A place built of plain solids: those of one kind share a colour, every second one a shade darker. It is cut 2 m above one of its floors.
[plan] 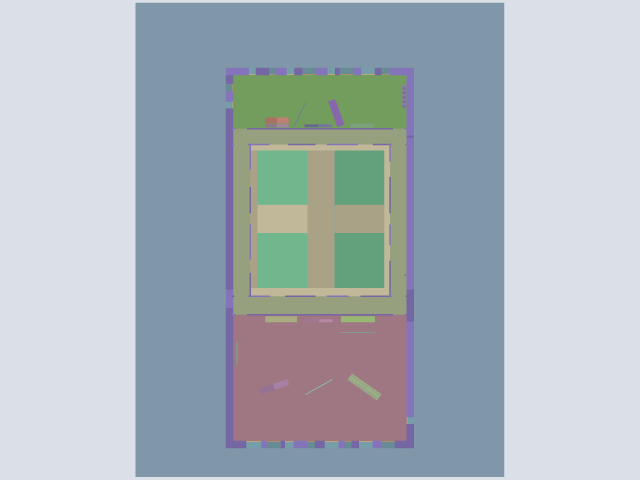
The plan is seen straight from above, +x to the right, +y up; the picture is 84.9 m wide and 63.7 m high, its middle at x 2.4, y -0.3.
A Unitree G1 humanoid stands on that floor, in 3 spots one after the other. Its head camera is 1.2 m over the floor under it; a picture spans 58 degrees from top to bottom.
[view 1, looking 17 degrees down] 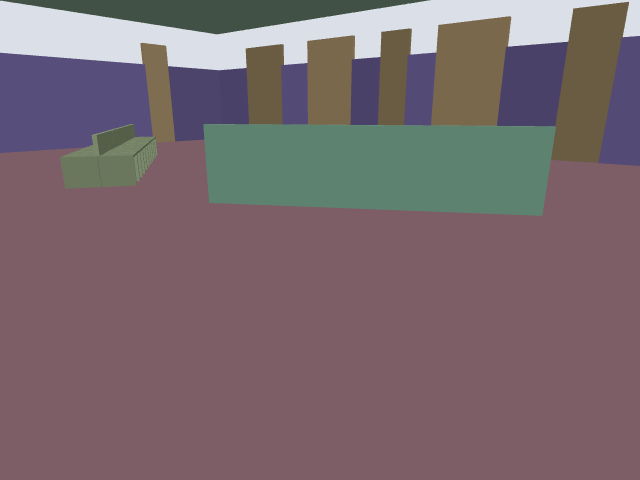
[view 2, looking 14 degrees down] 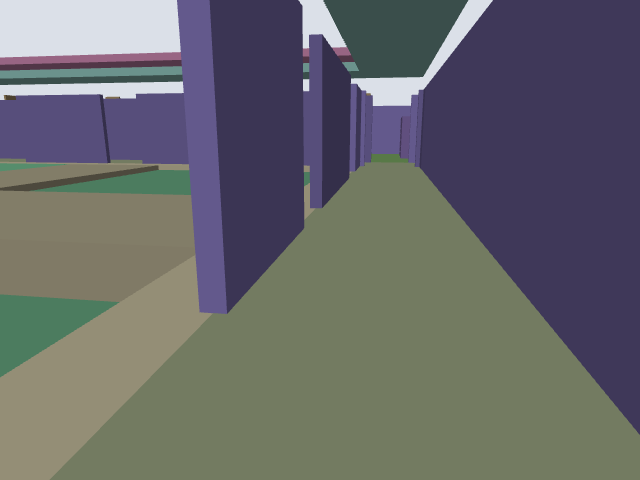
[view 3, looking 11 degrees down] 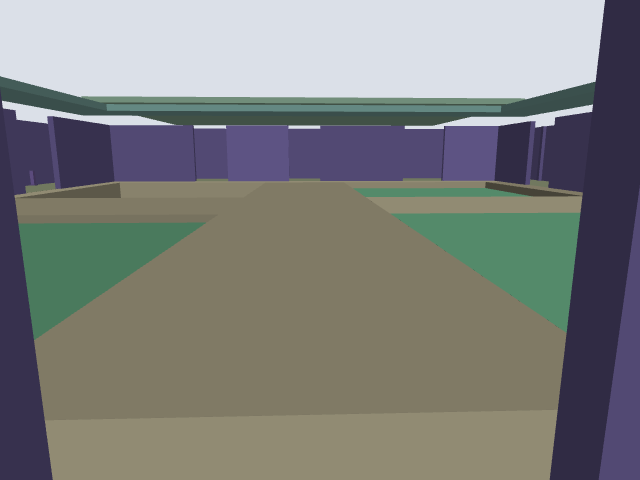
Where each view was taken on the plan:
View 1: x -0.61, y -15.32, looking -51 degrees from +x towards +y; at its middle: floor_refectory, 4.10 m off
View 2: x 12.84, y -3.60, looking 99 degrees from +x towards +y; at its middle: floor_corr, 4.96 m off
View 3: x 2.54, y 13.42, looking -92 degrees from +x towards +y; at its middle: floor_gang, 6.29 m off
